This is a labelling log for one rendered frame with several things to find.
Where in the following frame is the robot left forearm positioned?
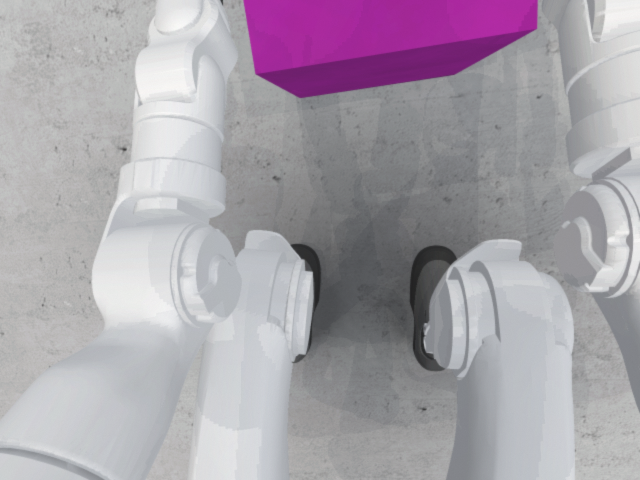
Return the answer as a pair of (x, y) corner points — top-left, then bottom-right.
(92, 0), (238, 299)

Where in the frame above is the right robot shin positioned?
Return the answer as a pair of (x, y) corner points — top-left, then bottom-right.
(423, 239), (574, 368)

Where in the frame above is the carton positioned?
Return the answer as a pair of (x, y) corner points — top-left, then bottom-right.
(243, 0), (538, 98)

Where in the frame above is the robot right upper arm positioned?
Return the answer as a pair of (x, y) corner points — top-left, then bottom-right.
(553, 175), (640, 413)

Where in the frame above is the robot left thigh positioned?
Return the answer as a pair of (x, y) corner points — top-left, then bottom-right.
(187, 248), (314, 480)

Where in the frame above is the robot left upper arm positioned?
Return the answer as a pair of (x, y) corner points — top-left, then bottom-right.
(0, 222), (242, 480)

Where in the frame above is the robot right forearm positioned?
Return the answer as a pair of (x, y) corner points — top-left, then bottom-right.
(542, 0), (640, 181)

